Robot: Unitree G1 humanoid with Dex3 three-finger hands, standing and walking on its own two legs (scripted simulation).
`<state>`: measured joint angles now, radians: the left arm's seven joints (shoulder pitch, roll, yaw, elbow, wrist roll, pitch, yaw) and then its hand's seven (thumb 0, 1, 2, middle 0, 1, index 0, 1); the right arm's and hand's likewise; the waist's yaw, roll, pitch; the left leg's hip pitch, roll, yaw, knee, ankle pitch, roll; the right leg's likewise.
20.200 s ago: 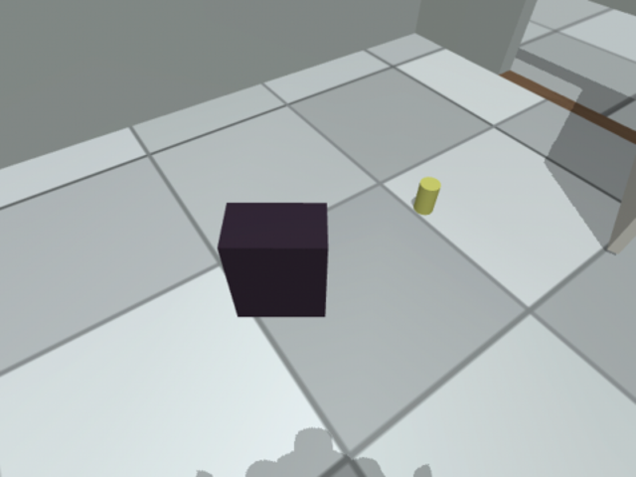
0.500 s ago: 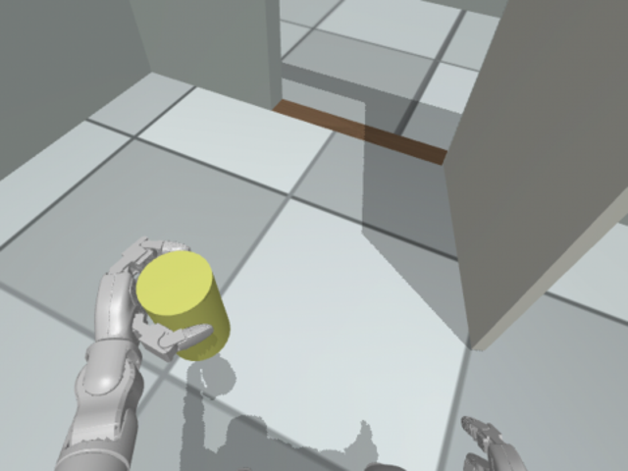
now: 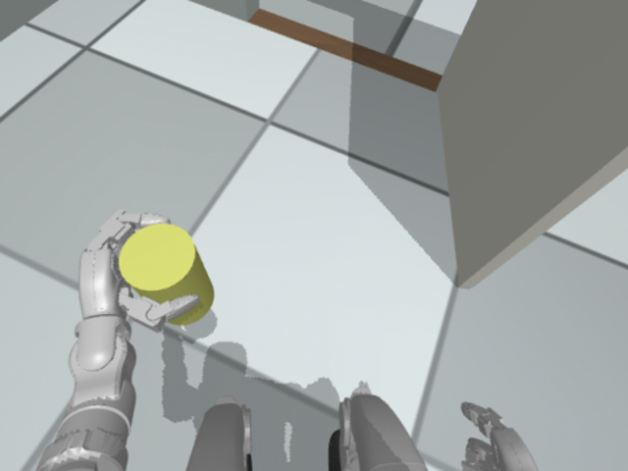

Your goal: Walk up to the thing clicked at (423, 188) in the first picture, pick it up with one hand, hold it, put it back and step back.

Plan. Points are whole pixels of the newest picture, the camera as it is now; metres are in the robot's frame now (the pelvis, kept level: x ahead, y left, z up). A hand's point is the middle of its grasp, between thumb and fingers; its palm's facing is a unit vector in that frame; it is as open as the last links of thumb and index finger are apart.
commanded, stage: crouch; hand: left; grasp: from the side
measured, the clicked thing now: (172, 278) +0.37 +0.17 -0.05
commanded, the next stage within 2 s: lower in 1.40 s
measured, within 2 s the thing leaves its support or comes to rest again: neither
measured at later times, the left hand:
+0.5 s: hand (185, 304) +0.40 +0.19 -0.26, palm faces +0.17 -0.98 -0.03, open 11.6 cm
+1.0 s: hand (192, 314) +0.42 +0.21 -0.40, palm faces +0.16 -0.99 -0.03, open 11.6 cm
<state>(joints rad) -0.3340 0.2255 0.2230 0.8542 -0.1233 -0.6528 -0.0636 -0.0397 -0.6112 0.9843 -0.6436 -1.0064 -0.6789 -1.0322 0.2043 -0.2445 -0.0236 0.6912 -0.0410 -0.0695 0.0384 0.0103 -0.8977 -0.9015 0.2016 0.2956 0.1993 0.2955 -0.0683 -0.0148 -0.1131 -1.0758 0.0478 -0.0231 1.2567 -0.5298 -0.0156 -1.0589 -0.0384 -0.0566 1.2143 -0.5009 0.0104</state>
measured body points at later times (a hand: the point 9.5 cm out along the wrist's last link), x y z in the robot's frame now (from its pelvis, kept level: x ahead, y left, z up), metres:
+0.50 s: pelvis -0.04 +0.00 -0.21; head +0.16 +0.03 +0.19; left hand +0.38 +0.25 -0.26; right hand +0.06 -0.27 -0.34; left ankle +0.03 +0.12 -0.63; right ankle +0.04 -0.13 -0.63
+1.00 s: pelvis -0.07 +0.01 -0.33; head +0.16 +0.06 +0.06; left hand +0.41 +0.26 -0.39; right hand -0.01 -0.28 -0.43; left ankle +0.03 +0.12 -0.63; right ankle +0.04 -0.13 -0.63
